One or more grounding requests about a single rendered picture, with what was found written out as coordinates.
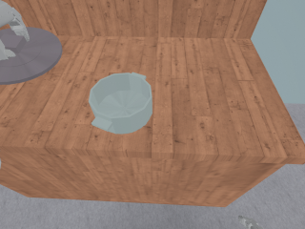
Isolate table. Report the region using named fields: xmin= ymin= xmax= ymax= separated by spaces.
xmin=0 ymin=0 xmax=305 ymax=207

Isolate knob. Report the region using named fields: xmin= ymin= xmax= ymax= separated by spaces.
xmin=0 ymin=34 xmax=27 ymax=53

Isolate lid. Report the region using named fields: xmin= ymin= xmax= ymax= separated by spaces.
xmin=0 ymin=27 xmax=63 ymax=85

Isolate robot left hand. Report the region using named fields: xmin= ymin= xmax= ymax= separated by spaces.
xmin=0 ymin=0 xmax=30 ymax=61

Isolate robot right hand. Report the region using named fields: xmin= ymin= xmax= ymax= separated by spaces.
xmin=238 ymin=215 xmax=264 ymax=229

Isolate pot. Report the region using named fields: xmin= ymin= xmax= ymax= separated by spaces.
xmin=89 ymin=72 xmax=153 ymax=135

